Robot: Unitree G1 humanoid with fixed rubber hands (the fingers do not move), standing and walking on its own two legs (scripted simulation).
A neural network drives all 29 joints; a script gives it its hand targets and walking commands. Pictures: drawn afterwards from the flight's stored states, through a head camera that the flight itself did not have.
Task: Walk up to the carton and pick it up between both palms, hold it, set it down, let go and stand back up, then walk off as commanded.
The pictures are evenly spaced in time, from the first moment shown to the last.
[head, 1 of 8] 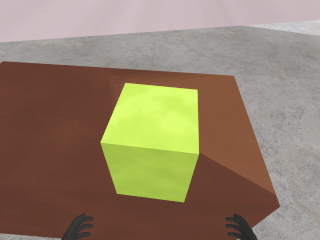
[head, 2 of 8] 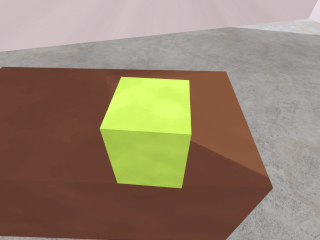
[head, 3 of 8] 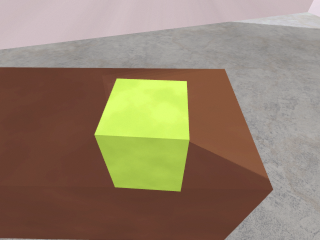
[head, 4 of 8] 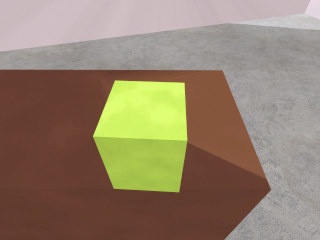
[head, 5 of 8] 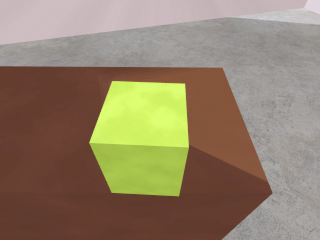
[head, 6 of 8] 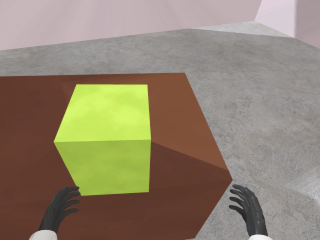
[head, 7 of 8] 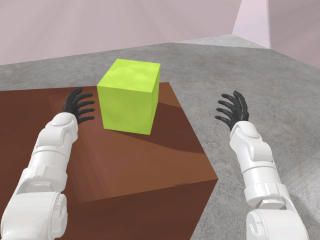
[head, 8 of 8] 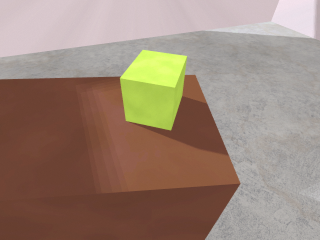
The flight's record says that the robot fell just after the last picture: no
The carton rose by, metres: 0.04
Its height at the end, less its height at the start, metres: -0.02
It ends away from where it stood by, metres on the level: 0.33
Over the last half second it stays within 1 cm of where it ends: yes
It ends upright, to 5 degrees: no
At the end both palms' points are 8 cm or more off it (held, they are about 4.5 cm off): yes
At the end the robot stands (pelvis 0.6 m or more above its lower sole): yes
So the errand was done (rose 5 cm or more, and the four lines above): no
